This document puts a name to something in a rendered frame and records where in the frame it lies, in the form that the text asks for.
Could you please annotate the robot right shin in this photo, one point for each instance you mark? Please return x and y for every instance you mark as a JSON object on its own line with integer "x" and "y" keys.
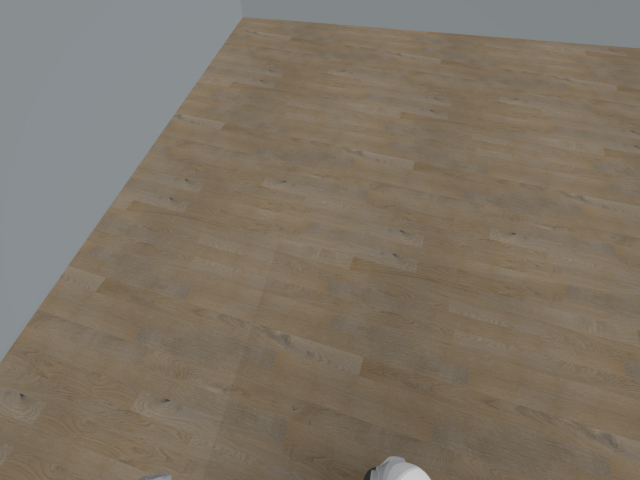
{"x": 393, "y": 458}

